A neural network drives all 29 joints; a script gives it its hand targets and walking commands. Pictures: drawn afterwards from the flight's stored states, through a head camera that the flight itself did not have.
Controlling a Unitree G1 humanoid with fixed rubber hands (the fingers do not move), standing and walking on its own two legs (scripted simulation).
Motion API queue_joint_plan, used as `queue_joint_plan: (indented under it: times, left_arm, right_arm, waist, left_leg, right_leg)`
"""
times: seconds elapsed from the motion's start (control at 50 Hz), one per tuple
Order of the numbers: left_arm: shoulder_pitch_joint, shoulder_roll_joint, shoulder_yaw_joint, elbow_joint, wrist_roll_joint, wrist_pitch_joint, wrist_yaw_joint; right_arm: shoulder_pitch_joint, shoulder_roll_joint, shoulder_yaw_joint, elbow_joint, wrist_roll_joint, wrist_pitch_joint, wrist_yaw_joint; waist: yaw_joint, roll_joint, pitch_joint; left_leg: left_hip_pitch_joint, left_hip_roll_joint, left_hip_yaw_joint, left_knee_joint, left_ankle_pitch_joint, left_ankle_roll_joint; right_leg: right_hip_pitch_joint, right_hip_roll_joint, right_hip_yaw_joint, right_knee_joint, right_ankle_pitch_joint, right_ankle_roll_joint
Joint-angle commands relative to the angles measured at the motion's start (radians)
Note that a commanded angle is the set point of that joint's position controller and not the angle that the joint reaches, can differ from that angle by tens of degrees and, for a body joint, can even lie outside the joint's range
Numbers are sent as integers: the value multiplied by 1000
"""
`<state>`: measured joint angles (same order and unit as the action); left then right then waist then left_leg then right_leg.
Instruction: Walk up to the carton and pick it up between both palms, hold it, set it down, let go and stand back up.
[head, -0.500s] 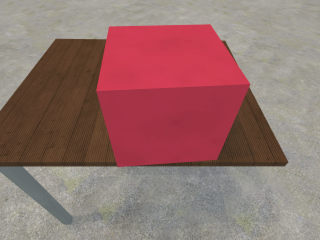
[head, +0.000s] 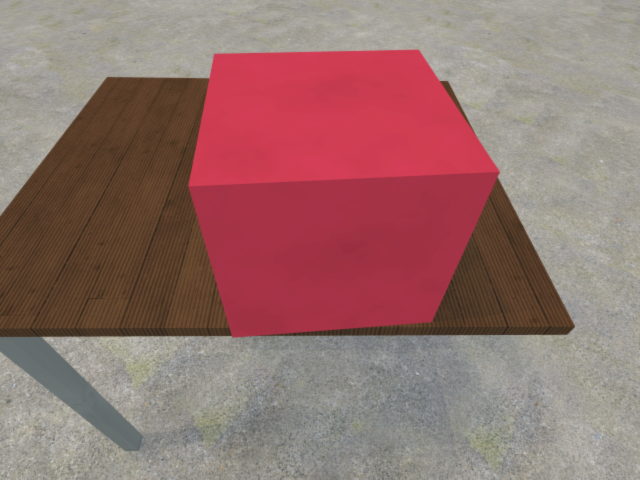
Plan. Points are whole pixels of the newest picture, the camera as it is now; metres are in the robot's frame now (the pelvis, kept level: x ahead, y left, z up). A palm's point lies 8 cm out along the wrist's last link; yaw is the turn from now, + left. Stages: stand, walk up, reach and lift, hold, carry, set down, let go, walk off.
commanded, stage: stand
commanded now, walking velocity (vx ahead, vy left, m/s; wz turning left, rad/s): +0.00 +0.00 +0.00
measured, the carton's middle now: (326, 192) +0.48 +0.01 +0.11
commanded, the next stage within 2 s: none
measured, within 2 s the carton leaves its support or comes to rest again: neither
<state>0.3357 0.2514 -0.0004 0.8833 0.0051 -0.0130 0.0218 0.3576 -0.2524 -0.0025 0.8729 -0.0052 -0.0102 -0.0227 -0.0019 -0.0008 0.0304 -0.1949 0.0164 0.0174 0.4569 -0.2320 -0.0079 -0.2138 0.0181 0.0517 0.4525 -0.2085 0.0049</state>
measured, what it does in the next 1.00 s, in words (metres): stands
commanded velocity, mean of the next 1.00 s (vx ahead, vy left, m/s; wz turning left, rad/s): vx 0.00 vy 0.00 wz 0.00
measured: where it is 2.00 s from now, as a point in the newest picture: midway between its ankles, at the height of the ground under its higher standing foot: outside the picture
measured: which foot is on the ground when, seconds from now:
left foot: down 0.00-1.00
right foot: down 0.00-1.00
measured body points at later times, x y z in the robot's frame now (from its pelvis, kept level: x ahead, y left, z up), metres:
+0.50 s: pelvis +0.01 +0.00 +0.00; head +0.01 +0.00 +0.45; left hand +0.04 +0.26 -0.14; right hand +0.03 -0.26 -0.14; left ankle +0.01 +0.12 -0.74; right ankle +0.02 -0.12 -0.74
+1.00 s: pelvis +0.01 +0.00 +0.00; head +0.02 +0.01 +0.45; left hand +0.04 +0.26 -0.14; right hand +0.03 -0.25 -0.14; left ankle +0.01 +0.12 -0.74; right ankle +0.02 -0.12 -0.74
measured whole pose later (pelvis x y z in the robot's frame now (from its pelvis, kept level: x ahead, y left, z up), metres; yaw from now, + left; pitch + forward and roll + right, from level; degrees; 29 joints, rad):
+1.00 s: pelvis +0.01 +0.00 +0.00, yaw -1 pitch -1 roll +0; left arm 0.32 0.23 0.00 0.96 0.00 -0.01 0.03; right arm 0.34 -0.23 0.00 0.93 0.00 -0.01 -0.03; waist 0.00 0.00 0.04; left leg -0.17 0.01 0.03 0.43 -0.24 0.00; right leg -0.19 0.01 0.07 0.43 -0.21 0.01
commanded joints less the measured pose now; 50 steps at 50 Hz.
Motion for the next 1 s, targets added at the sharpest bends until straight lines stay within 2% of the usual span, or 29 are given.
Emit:
queue_joint_plan:
  times: [0.0,0.12,0.26,0.4,0.46,0.52,0.6,0.72,0.88,0.94,0.98]
  left_arm:
    - [45,123,32,-37,-1,-11,6]
    - [42,122,30,-29,-2,-10,7]
    - [46,115,27,-16,1,-8,9]
    - [42,110,29,-4,-1,-10,12]
    - [46,110,29,3,1,-8,14]
    - [44,102,28,9,-1,-7,14]
    - [44,104,29,14,0,-6,13]
    - [38,101,28,24,1,-6,15]
    - [41,87,24,38,0,-5,17]
    - [43,87,24,43,-2,-5,18]
    - [43,85,24,46,0,-7,19]
  right_arm:
    - [50,-130,-31,-38,1,-13,-6]
    - [48,-132,-28,-32,2,-14,-8]
    - [48,-127,-28,-22,3,-10,-9]
    - [47,-124,-28,-11,2,-12,-11]
    - [44,-121,-27,-2,3,-10,-12]
    - [54,-118,-28,0,3,-9,-13]
    - [48,-116,-27,5,1,-7,-14]
    - [48,-117,-30,10,3,-10,-15]
    - [45,-103,-26,21,4,-8,-17]
    - [51,-102,-27,27,3,-7,-16]
    - [53,-101,-28,28,2,-9,-17]
  waist:
    - [3,6,46]
    - [4,-13,24]
    - [2,-1,50]
    - [0,-9,25]
    - [4,11,38]
    - [-2,-7,42]
    - [1,11,62]
    - [2,-7,34]
    - [2,8,40]
    - [0,-16,54]
    - [2,9,38]
  left_leg:
    - [-28,78,-102,-106,-7,23]
    - [-9,81,-101,-105,16,25]
    - [-20,79,-97,-111,-9,25]
    - [-3,80,-91,-103,48,24]
    - [-2,82,-90,-107,44,25]
    - [1,83,-92,-115,37,29]
    - [-5,81,-85,-115,28,24]
    - [8,83,-88,-119,29,23]
    - [9,82,-86,-115,45,24]
    - [6,80,-82,-116,35,22]
    - [16,83,-82,-114,63,24]
  right_leg:
    - [-35,-89,92,-89,23,-17]
    - [-26,-90,93,-84,40,-17]
    - [-38,-88,96,-88,30,-14]
    - [-11,-91,95,-81,86,-15]
    - [-17,-92,94,-84,79,-13]
    - [-16,-90,91,-87,69,-14]
    - [-20,-90,94,-90,67,-12]
    - [-7,-88,85,-89,65,-11]
    - [-9,-91,88,-91,74,-8]
    - [-28,-89,87,-99,63,-10]
    - [-9,-93,87,-88,94,-11]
